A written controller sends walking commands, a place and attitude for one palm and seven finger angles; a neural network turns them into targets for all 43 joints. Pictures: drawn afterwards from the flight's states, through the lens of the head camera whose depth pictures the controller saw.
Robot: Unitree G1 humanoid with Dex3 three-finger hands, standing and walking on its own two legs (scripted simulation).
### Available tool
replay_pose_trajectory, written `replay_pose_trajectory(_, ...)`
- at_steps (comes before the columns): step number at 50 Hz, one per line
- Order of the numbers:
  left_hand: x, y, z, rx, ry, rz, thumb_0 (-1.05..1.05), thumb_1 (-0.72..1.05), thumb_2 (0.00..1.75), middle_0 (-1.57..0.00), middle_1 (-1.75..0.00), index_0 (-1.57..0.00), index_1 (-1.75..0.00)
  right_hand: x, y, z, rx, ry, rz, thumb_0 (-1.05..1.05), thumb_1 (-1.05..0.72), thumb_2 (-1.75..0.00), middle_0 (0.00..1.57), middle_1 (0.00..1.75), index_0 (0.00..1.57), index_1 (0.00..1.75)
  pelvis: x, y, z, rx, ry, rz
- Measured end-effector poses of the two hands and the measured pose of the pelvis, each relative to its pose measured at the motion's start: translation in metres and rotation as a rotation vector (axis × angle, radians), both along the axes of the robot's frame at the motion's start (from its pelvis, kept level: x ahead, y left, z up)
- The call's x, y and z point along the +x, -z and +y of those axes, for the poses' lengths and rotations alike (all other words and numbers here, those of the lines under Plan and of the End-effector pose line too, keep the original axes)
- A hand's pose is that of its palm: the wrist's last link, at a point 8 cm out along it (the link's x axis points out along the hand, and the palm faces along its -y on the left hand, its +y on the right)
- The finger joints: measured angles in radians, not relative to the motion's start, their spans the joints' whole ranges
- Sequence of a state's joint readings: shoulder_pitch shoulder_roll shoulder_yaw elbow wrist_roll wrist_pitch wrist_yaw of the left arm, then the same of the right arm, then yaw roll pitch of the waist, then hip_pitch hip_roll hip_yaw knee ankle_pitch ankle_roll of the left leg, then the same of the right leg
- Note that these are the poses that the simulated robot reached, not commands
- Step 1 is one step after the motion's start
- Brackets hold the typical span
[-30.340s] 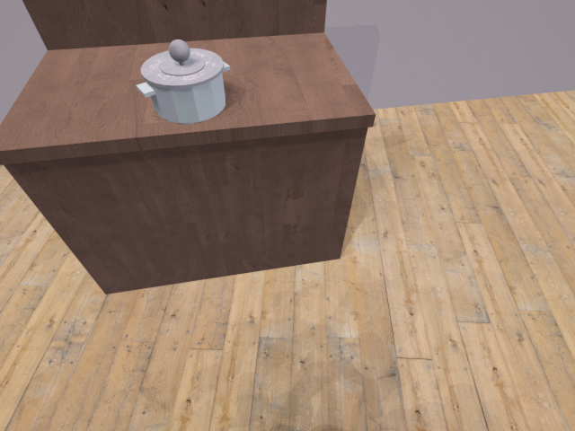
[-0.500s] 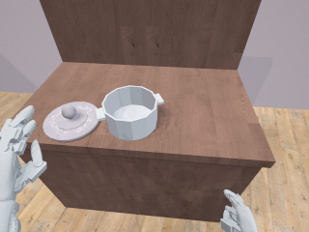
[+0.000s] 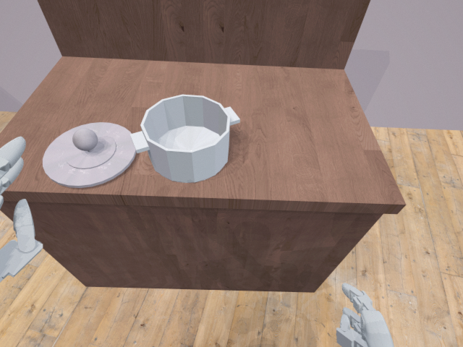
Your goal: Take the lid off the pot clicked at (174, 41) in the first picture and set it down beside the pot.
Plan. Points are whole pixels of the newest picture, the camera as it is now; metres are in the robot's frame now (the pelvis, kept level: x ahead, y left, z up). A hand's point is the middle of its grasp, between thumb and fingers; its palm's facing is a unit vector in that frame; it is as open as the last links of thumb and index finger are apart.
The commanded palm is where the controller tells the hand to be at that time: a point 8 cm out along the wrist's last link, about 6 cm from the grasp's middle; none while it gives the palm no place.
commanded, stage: step back with the hand held close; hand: left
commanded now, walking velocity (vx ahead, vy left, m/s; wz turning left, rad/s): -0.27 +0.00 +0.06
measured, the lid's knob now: (85, 139) +0.50 +0.38 +0.02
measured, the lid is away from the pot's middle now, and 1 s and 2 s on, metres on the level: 0.23 0.23 0.23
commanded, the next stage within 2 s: stop stepping back and stand still in 0.80 s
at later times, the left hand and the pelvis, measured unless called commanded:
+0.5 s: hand out of the picture +0.11 +0.27 +0.20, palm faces +0.38 -0.84 -0.40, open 7.4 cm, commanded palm +0.05 +0.30 +0.19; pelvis -0.08 +0.02 +0.01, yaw -1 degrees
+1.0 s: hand out of the picture +0.02 +0.31 +0.16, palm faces +0.19 -0.91 -0.37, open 7.4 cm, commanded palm -0.08 +0.36 +0.19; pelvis -0.22 +0.09 +0.00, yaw -3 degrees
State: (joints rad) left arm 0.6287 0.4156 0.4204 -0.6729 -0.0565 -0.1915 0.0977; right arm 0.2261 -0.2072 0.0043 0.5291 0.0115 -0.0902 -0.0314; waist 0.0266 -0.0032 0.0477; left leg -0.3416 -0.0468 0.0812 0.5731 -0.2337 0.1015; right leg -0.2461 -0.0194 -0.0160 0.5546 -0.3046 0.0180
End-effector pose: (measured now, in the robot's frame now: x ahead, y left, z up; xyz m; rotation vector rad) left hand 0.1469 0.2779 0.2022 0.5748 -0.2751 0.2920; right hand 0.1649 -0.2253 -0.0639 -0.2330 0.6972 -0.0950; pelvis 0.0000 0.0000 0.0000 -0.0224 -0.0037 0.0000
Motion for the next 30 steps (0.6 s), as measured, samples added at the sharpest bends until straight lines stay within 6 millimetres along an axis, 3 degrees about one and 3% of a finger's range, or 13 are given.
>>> replay_pose_trajectory(4,-0.01,-0.001,-0.004,-0.016,0.001,-0.014,0.01,0.89,0.9,-0.21,-0.3,-0.21,-0.3,-0.012,0.006,0.006,0.033,-0.007,0.004,0.01,-0.9,-0.9,0.21,0.3,0.2,0.3,-0.016,0.0,-0.001,-0.027,-0.012,-0.005)
replay_pose_trajectory(8,-0.023,0.01,-0.005,-0.05,0.016,-0.001,0.01,0.89,0.9,-0.21,-0.3,-0.21,-0.3,-0.029,0.005,0.003,0.028,0.014,0.009,0.01,-0.9,-0.9,0.21,0.3,0.2,0.3,-0.028,0.002,-0.003,-0.036,-0.024,-0.002)
replay_pose_trajectory(15,-0.048,0.028,0.01,-0.1,0.039,-0.033,0.01,0.89,0.9,-0.21,-0.3,-0.21,-0.3,-0.057,-0.003,-0.006,-0.08,0.053,0.011,0.01,-0.9,-0.9,0.21,0.3,0.2,0.3,-0.046,0.012,0.009,-0.056,-0.036,-0.012)
replay_pose_trajectory(24,-0.072,-0.005,0.031,-0.049,0.023,-0.123,0.02,0.89,0.9,-0.21,-0.3,-0.21,-0.3,-0.085,-0.018,0.023,-0.05,0.025,-0.031,0.01,-0.9,-0.9,0.2,0.3,0.2,0.3,-0.08,-0.003,0.023,-0.083,0.005,0.026)
replay_pose_trajectory(30,-0.089,-0.001,0.025,-0.08,0.078,-0.094,0.01,0.89,0.9,-0.2,-0.3,-0.21,-0.3,-0.108,-0.018,0.04,-0.016,0.007,-0.044,0.01,-0.9,-0.9,0.21,0.3,0.2,0.3,-0.106,-0.006,0.027,-0.083,0.027,0.054)
